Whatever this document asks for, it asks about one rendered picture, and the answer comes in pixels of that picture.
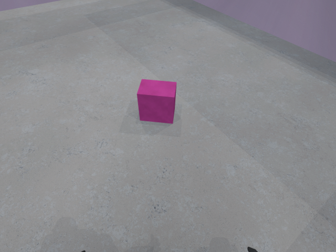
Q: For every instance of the carton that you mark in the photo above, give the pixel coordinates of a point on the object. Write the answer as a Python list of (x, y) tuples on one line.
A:
[(156, 100)]

